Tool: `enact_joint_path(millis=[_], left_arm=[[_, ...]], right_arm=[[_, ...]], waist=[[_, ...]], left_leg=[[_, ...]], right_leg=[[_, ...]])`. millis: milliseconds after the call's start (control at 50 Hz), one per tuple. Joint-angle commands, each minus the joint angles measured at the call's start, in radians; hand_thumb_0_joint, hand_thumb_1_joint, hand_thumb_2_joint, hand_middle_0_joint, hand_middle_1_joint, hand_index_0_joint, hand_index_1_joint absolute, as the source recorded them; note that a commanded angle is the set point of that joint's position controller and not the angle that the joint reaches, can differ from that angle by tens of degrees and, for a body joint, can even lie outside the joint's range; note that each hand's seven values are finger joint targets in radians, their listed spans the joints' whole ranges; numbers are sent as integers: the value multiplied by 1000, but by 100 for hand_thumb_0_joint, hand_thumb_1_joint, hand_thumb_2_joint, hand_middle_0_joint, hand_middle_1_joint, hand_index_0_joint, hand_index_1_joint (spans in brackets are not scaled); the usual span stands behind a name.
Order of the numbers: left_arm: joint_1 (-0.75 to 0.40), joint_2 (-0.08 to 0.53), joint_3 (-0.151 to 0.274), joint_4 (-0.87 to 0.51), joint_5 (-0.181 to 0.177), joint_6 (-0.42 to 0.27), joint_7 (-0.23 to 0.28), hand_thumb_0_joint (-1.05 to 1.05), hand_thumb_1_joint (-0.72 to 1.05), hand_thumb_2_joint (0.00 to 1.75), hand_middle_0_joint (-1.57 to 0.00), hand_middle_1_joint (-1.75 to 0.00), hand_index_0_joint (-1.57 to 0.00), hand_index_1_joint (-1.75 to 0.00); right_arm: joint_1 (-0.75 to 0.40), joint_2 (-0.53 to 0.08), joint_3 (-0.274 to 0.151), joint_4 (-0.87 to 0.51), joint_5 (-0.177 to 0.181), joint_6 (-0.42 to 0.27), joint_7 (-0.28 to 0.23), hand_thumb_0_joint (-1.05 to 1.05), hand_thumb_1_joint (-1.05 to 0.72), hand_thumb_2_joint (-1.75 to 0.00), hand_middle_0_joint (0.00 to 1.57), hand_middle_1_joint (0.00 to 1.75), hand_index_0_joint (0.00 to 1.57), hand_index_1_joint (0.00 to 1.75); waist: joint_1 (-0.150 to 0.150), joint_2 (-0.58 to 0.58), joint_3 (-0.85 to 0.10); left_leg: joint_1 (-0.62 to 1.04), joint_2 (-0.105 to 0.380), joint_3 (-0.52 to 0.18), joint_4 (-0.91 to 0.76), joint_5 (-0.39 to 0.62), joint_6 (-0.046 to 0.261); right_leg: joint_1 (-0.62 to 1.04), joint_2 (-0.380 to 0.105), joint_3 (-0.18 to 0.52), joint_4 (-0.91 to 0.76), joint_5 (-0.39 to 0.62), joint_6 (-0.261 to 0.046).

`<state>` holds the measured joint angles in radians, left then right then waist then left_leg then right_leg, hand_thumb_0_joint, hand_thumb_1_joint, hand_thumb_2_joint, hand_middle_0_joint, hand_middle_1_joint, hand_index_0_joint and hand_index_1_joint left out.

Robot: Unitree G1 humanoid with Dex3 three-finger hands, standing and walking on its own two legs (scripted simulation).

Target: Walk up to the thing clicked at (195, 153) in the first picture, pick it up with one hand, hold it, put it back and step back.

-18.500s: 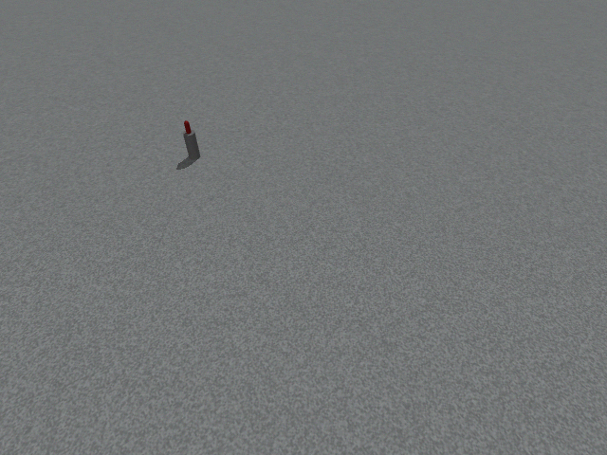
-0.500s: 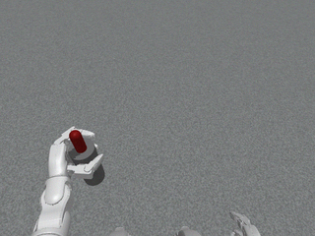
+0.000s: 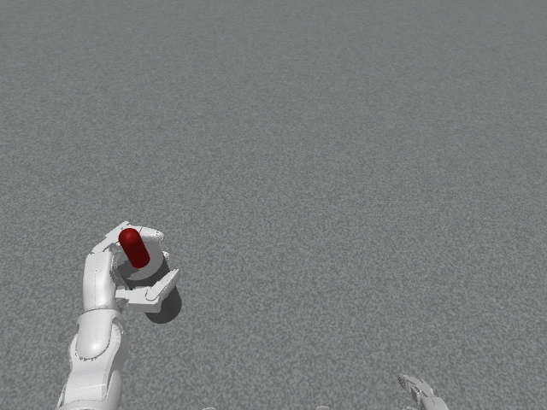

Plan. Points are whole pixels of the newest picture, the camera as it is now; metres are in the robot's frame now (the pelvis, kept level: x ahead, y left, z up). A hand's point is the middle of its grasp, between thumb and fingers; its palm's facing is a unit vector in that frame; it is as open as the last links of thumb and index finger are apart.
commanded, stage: hold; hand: left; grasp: from the side
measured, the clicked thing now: (148, 275) +0.33 +0.18 +0.01
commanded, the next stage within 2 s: none
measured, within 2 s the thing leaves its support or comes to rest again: neither
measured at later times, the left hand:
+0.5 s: hand (148, 268) +0.32 +0.17 +0.04, palm faces +0.15 -0.99 -0.04, open 8.4 cm
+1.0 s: hand (147, 275) +0.31 +0.17 +0.04, palm faces +0.14 -0.99 -0.04, open 8.4 cm
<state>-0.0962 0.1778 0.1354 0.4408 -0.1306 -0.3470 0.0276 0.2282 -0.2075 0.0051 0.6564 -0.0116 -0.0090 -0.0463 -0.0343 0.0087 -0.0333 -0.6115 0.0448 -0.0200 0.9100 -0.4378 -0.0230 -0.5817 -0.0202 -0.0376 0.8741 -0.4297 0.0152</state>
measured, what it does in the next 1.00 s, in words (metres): stands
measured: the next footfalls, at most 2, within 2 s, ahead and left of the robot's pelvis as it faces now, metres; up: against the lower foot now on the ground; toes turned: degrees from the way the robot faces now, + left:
none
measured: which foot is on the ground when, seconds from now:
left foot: down 0.00-1.00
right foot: down 0.00-1.00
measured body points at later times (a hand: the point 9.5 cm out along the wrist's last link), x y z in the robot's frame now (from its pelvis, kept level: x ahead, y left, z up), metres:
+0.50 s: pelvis +0.00 +0.00 +0.01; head +0.04 +0.01 +0.45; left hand +0.31 +0.22 +0.04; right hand +0.13 -0.24 -0.10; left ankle +0.01 +0.13 -0.69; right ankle +0.01 -0.13 -0.69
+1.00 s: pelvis -0.01 +0.00 +0.01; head +0.03 +0.00 +0.46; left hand +0.30 +0.22 +0.04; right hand +0.12 -0.24 -0.10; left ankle +0.01 +0.13 -0.69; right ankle +0.01 -0.13 -0.69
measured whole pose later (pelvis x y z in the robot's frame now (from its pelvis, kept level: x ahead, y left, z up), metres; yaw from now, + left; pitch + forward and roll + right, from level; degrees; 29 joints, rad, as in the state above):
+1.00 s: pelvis -0.01 +0.00 +0.01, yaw +0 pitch +5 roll -1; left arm -0.10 0.18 0.12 0.47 -0.14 -0.35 0.01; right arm 0.22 -0.22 0.00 0.67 -0.01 -0.03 -0.03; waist -0.03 0.01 -0.01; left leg -0.54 0.04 -0.02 0.84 -0.40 -0.02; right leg -0.51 -0.02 -0.04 0.81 -0.39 0.02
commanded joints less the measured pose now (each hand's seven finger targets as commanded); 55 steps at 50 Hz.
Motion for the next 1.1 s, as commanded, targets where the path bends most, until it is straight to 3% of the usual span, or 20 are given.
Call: enact_joint_path(millis=[0, 240, 260, 300, 340, 380, 420, 500, 560, 600, 700, 720, 800, 820, 840, 860, 900, 1000, 1060, 1080], left_arm=[[-366, 151, 72, -359, -33, -129, 11, 0, 25, 115, -123, -134, -125, -133], [-371, 142, 30, -396, -23, -117, 9, 0, 24, 116, -123, -134, -124, -134], [-366, 154, 53, -405, -27, -116, 9, 0, 30, 116, -123, -133, -124, -133], [-360, 121, 20, -380, -28, -109, 6, 0, 31, 116, -124, -134, -125, -133], [-384, 135, 43, -361, -32, -110, 10, 0, 30, 116, -123, -134, -125, -133], [-408, 137, 39, -374, -31, -112, 10, 0, 32, 116, -122, -132, -123, -132], [-346, 99, 14, -295, -28, -107, 7, 0, 30, 116, -122, -133, -123, -132], [-368, 166, 70, -360, -23, -131, 8, 0, 31, 117, -123, -133, -124, -133], [-355, 135, 49, -371, -32, -132, 4, 0, 31, 118, -124, -135, -126, -135], [-369, 154, 68, -402, -35, -136, 9, 0, 33, 118, -123, -135, -125, -134], [-380, 135, 48, -336, -28, -134, 5, 0, 29, 119, -123, -135, -125, -135], [-417, 169, 82, -364, -30, -140, 8, 0, 32, 119, -123, -135, -124, -134], [-373, 139, 32, -373, -33, -138, -15, 0, 35, 118, -123, -134, -124, -133], [-323, 90, -6, -321, -33, -128, -21, 0, 36, 118, -123, -134, -124, -133], [-401, 135, 25, -385, -36, -138, -18, 0, 36, 118, -122, -133, -124, -133], [-391, 147, 36, -353, -33, -138, -17, 0, 33, 118, -123, -133, -124, -133], [-386, 117, 22, -314, -39, -133, -16, 0, 33, 118, -122, -133, -123, -133], [-411, 176, 92, -356, -38, -153, 2, 0, 35, 118, -123, -133, -124, -133], [-399, 143, 60, -331, -31, -153, 1, 0, 33, 121, -124, -136, -125, -136], [-429, 192, 95, -402, -31, -161, 6, 0, 35, 121, -123, -135, -124, -135]], right_arm=[[-19, -134, -46, -122, 5, -38, -4, 0, -93, -90, 20, 30, 20, 30], [-8, -138, -45, -112, 2, -43, -6, 0, -93, -91, 20, 30, 20, 30], [-4, -138, -47, -110, 3, -43, -6, 0, -92, -90, 20, 30, 20, 30], [-8, -133, -42, -110, 4, -44, -5, 0, -92, -90, 20, 30, 20, 30], [-6, -135, -45, -98, 5, -45, -2, 0, -92, -90, 20, 30, 20, 30], [-18, -133, -45, -102, 4, -47, -2, 0, -91, -90, 20, 30, 20, 30], [-23, -130, -43, -103, 2, -47, 3, 0, -92, -90, 20, 30, 20, 30], [-25, -139, -52, -115, 2, -47, 8, 0, -92, -90, 20, 30, 20, 30], [-22, -137, -49, -121, 4, -48, 10, 0, -92, -91, 20, 30, 20, 30], [-19, -135, -49, -117, 6, -47, 10, 0, -93, -91, 20, 30, 20, 30], [-36, -128, -43, -110, 3, -50, 4, 0, -92, -91, 20, 30, 20, 30], [-36, -130, -46, -105, 5, -51, 1, 0, -92, -91, 20, 30, 20, 30], [-30, -136, -46, -112, 6, -54, 2, 0, -92, -91, 20, 30, 20, 30], [-26, -136, -43, -117, 5, -55, 4, 0, -92, -91, 20, 30, 20, 30], [-29, -143, -50, -109, 6, -59, 4, 0, -92, -91, 20, 30, 20, 30], [-28, -142, -49, -102, 6, -59, 5, 0, -92, -91, 20, 30, 20, 30], [-30, -135, -44, -103, 6, -60, 7, 0, -92, -91, 20, 30, 20, 30], [-29, -134, -46, -93, 6, -60, 6, 0, -92, -91, 20, 30, 20, 30], [-40, -136, -46, -106, 4, -61, 10, 0, -92, -91, 20, 30, 20, 30], [-34, -138, -49, -102, 6, -59, 6, 0, -92, -91, 20, 30, 20, 30]], waist=[[5, 60, -349], [-8, 87, -357], [0, 80, -361], [-6, 60, -315], [-7, 60, -314], [-8, 52, -304], [-6, 35, -266], [17, 72, -356], [12, 54, -368], [18, 69, -376], [-9, 27, -281], [-3, 35, -282], [-4, 56, -328], [-9, 25, -329], [-5, 67, -336], [-5, 70, -328], [-9, 35, -296], [17, 35, -319], [8, 64, -313], [20, 83, -352]], left_leg=[[189, -38, 10, -135, 281, 17], [249, -30, 7, -152, 355, 12], [252, -30, 5, -156, 360, 11], [241, -29, 6, -169, 335, 10], [239, -29, 6, -172, 322, 11], [225, -33, 11, -175, 291, 15], [206, -33, 12, -179, 274, 15], [244, -37, 13, -172, 317, 12], [246, -34, 13, -171, 335, 12], [250, -32, 11, -172, 344, 10], [197, -40, 24, -181, 230, 23], [197, -41, 25, -187, 207, 24], [241, -42, 21, -188, 249, 20], [244, -37, 16, -186, 274, 19], [247, -39, 18, -186, 271, 16], [247, -39, 16, -186, 275, 15], [224, -37, 13, -187, 260, 17], [218, -41, 19, -193, 227, 19], [230, -39, 17, -196, 244, 13], [248, -41, 20, -195, 255, 13]], right_leg=[[155, 32, -2, -112, 319, -21], [170, 35, -6, -124, 363, -24], [175, 36, -9, -127, 365, -25], [171, 38, -13, -137, 349, -24], [168, 35, -13, -139, 339, -24], [170, 32, -8, -152, 326, -19], [155, 31, -10, -154, 309, -20], [204, 29, -7, -144, 336, -22], [218, 32, -6, -142, 356, -22], [215, 32, -8, -141, 357, -24], [177, 24, 5, -175, 287, -11], [175, 20, 8, -181, 269, -10], [198, 25, 2, -173, 298, -15], [202, 29, -3, -167, 315, -17], [192, 27, 1, -164, 317, -19], [192, 26, -3, -166, 314, -20], [179, 28, -6, -170, 301, -17], [203, 23, -1, -177, 272, -14], [184, 27, -3, -166, 282, -20], [202, 25, 0, -169, 293, -20]])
